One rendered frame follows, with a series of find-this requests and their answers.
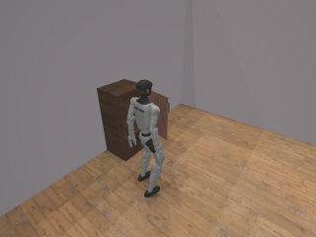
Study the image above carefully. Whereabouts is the left robot hand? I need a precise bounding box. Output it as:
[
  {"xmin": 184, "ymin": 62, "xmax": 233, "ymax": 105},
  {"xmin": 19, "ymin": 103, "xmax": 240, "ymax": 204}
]
[{"xmin": 127, "ymin": 134, "xmax": 137, "ymax": 148}]

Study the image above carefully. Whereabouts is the right robot foot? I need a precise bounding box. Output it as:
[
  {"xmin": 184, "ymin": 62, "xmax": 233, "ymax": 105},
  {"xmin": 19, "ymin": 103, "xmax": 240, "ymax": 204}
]
[{"xmin": 144, "ymin": 186, "xmax": 160, "ymax": 198}]

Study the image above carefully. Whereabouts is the robot right upper arm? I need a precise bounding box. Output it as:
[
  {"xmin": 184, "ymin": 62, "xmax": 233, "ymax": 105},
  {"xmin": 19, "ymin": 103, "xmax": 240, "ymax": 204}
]
[{"xmin": 148, "ymin": 104, "xmax": 160, "ymax": 134}]

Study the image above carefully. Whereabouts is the robot right forearm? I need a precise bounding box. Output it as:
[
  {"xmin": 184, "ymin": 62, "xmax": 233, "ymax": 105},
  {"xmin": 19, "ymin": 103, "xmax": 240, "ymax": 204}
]
[{"xmin": 151, "ymin": 127, "xmax": 162, "ymax": 153}]

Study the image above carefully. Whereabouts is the robot left forearm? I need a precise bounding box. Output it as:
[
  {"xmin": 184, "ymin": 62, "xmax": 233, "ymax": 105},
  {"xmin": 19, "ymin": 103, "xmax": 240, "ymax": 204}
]
[{"xmin": 126, "ymin": 119, "xmax": 134, "ymax": 136}]

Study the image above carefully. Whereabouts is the robot left upper arm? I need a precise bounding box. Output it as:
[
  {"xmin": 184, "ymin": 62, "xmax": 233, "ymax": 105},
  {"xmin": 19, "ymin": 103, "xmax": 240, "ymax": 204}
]
[{"xmin": 127, "ymin": 97, "xmax": 138, "ymax": 122}]

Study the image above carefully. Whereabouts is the robot left thigh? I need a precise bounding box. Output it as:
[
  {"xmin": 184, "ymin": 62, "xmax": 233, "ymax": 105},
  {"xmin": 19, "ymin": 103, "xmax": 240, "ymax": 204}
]
[{"xmin": 135, "ymin": 131, "xmax": 151, "ymax": 160}]

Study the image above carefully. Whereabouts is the cupboard door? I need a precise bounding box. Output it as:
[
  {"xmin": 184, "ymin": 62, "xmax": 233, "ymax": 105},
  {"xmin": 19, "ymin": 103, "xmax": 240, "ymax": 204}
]
[{"xmin": 146, "ymin": 89, "xmax": 169, "ymax": 140}]

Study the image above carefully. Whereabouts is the right robot hand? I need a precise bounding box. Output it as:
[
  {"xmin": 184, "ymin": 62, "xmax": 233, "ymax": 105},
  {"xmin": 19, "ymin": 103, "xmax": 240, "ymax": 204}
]
[{"xmin": 155, "ymin": 150, "xmax": 165, "ymax": 165}]

